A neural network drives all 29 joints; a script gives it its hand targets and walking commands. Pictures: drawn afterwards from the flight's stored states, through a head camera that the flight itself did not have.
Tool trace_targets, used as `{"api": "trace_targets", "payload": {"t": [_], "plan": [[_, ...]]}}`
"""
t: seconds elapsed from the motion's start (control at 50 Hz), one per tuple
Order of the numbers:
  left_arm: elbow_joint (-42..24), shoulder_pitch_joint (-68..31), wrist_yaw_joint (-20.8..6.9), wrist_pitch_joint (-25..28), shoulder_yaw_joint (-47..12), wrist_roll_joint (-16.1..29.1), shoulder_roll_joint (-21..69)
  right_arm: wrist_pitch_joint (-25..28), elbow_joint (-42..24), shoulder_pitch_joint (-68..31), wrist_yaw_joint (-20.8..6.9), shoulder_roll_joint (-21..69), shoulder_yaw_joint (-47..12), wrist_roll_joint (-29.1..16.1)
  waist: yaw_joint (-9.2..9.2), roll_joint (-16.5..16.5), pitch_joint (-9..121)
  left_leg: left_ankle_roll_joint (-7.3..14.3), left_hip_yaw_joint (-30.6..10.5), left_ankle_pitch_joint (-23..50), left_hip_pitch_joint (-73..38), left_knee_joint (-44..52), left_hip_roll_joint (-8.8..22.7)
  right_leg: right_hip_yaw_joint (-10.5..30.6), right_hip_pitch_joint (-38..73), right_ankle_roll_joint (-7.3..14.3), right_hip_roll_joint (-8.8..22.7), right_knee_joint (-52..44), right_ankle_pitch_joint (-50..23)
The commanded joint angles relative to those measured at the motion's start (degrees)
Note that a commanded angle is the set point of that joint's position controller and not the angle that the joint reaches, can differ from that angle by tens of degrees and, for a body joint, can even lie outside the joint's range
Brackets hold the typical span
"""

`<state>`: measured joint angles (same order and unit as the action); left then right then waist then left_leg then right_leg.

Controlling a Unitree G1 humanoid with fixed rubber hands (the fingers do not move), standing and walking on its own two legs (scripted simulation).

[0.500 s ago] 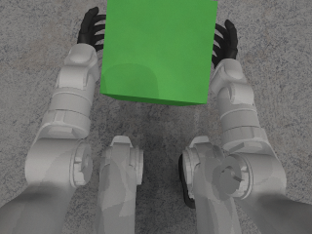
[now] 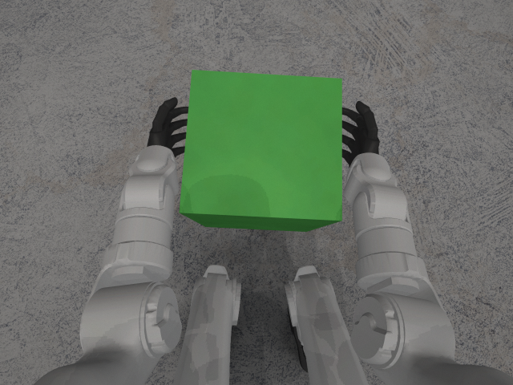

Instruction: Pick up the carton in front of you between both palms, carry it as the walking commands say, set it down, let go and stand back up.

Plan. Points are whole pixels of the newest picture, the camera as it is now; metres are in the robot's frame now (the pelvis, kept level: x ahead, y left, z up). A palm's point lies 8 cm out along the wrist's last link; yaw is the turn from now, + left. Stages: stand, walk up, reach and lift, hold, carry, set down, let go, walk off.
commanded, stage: reach and lift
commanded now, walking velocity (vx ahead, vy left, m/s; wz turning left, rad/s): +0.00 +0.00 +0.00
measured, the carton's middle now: (260, 167) +0.47 +0.01 -0.13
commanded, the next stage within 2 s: none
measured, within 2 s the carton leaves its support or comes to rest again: neither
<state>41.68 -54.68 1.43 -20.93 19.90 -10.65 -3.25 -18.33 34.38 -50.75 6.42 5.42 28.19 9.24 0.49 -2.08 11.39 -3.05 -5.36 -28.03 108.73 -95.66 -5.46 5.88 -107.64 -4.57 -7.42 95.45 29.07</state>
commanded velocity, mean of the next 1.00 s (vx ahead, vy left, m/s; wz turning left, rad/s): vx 0.00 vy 0.00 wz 0.00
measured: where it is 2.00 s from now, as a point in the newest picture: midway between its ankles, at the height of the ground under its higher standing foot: (259, 345)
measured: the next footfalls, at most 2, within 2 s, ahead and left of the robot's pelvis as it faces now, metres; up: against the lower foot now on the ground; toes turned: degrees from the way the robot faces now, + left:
none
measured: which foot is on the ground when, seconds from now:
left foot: down 0.00-1.00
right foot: down 0.00-1.00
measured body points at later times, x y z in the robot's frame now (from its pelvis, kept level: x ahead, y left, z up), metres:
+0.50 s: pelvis +0.05 +0.00 +0.14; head +0.17 +0.01 +0.58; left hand +0.43 +0.16 +0.10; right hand +0.44 -0.14 +0.11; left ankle +0.10 +0.13 -0.49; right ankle +0.10 -0.13 -0.49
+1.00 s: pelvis +0.09 +0.00 +0.25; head +0.08 +0.00 +0.70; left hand +0.39 +0.15 +0.24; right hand +0.41 -0.15 +0.25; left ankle +0.10 +0.13 -0.49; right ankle +0.10 -0.13 -0.49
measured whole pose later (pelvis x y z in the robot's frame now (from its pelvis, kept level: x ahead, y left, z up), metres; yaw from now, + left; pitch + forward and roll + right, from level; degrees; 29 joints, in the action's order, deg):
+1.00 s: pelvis +0.09 +0.00 +0.25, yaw +1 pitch +4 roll +0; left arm 24.3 -13.8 2.8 -29.7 13.5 -12.0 7.8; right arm -27.4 24.4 -14.8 2.2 8.6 15.6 12.0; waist 0.1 -0.7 7.1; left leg -0.9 -8.1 -14.5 19.0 -30.1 -3.0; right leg 8.7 -18.5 -0.8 -3.0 30.8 15.6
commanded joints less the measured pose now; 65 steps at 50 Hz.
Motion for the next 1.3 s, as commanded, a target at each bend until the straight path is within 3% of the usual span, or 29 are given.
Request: {"api": "trace_targets", "payload": {"t": [0.0,0.28,0.58,0.74,0.9,0.98,1.12,1.28], "plan": [[-3.85,-34.21,-13.98,2.05,-30.23,10.65,63.80,-1.02,3.70,-35.28,-15.04,60.85,-37.20,-9.11,-1.25,4.01,56.74,1.42,8.93,12.81,-41.04,12.86,-3.92,-9.97,30.47,1.58,-4.02,-12.20,-10.77],[-3.60,-19.13,-13.17,3.72,-30.87,9.03,66.19,0.39,5.77,-19.33,-15.14,62.05,-37.74,-7.23,-0.94,3.20,42.18,1.86,5.73,13.19,-54.46,27.71,-3.53,-6.35,46.00,2.43,-2.95,-27.67,-11.62],[-7.75,-3.10,-12.68,4.96,-34.18,7.69,66.95,1.36,3.98,-2.17,-15.79,62.05,-40.71,-5.01,-0.55,2.71,30.50,2.64,1.91,21.66,-75.10,46.14,-2.14,-2.17,68.10,3.40,-0.40,-46.34,-20.70],[-12.09,4.57,-12.87,2.02,-37.01,8.38,67.04,-1.57,0.85,6.06,-16.95,61.34,-43.34,-4.88,-0.58,2.65,23.09,2.36,0.81,28.60,-87.46,56.55,-1.09,-0.93,81.30,3.62,0.66,-56.70,-27.94],[-18.45,9.65,-13.80,-4.90,-40.45,10.24,67.53,-8.44,-4.83,11.67,-18.75,61.92,-46.36,-6.76,-0.42,2.10,14.82,1.96,0.70,31.55,-98.51,66.53,-0.45,-0.98,93.81,3.42,1.52,-66.32,-31.75],[-21.61,10.80,-14.01,-8.98,-40.38,10.41,66.63,-12.40,-7.14,13.12,-19.57,61.10,-46.36,-7.09,-0.60,2.03,8.45,2.07,0.66,29.56,-101.55,70.88,-0.14,-0.79,97.30,3.45,1.98,-70.51,-30.59],[-18.76,7.64,-15.20,-12.62,-33.87,7.24,64.92,-15.87,-4.45,9.49,-20.80,59.33,-40.00,-3.98,-0.68,1.42,-2.52,2.79,1.79,16.73,-100.00,74.00,0.31,-1.34,96.09,3.96,2.53,-74.23,-18.14],[-19.74,-0.08,-16.14,-12.15,-34.89,8.24,67.37,-15.30,-5.77,1.93,-21.56,61.45,-41.04,-4.84,-0.42,1.80,3.15,2.99,2.19,15.98,-101.97,73.17,0.36,-1.80,97.77,4.16,2.66,-73.28,-17.08]]}}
